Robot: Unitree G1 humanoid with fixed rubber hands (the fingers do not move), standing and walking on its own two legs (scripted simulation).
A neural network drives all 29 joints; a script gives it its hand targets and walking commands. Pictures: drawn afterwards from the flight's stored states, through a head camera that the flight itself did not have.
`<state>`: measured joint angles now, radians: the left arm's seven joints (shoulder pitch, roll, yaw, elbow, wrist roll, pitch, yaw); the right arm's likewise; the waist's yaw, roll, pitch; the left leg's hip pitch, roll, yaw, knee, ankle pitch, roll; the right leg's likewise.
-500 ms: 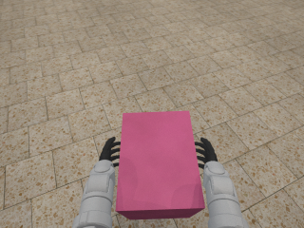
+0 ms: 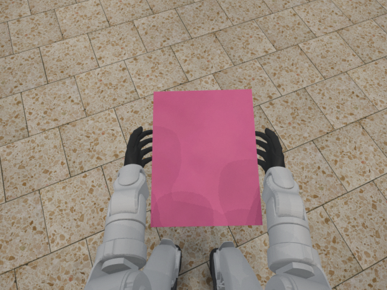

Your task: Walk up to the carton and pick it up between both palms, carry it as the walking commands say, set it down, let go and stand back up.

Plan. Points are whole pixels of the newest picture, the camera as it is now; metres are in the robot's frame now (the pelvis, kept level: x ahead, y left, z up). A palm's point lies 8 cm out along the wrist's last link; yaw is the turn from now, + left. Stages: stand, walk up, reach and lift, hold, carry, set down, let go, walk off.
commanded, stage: set down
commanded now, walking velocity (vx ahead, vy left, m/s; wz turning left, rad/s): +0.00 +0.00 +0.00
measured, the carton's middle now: (203, 163) +0.40 -0.01 -0.13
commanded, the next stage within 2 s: none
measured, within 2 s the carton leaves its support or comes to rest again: neither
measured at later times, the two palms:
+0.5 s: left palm (141, 166) +0.40 +0.14 -0.14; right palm (258, 167) +0.40 -0.15 -0.14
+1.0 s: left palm (149, 168) +0.42 +0.14 -0.23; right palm (250, 168) +0.43 -0.15 -0.22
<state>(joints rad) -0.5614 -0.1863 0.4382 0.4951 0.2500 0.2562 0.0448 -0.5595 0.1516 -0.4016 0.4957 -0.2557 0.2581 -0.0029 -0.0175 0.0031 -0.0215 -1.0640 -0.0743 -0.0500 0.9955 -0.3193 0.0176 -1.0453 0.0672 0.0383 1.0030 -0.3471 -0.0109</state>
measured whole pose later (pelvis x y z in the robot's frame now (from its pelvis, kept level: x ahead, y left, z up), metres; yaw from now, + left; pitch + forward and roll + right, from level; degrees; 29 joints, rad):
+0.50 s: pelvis +0.01 +0.00 -0.06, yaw +0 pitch +35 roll +0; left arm -0.58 -0.14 0.40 0.55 0.17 0.20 0.07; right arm -0.58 0.12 -0.34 0.54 -0.19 0.21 -0.05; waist 0.00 0.01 -0.18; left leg -1.46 -0.10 -0.06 1.28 -0.44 0.00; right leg -1.43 0.09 0.04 1.29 -0.47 -0.01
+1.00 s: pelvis -0.03 +0.00 -0.15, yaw +0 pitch +37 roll -1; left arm -0.86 -0.06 0.41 0.65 0.12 0.24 0.12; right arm -0.86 0.00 -0.36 0.67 -0.13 0.25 -0.06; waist -0.01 0.02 -0.08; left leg -1.76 -0.14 -0.07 1.59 -0.47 -0.01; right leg -1.73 0.11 0.04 1.60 -0.52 0.02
